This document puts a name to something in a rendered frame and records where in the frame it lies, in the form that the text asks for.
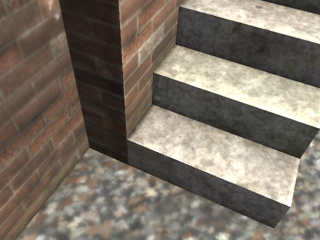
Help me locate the stairs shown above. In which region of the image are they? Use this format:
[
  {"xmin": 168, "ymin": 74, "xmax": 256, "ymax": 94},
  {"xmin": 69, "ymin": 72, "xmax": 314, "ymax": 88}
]
[{"xmin": 127, "ymin": 0, "xmax": 320, "ymax": 228}]

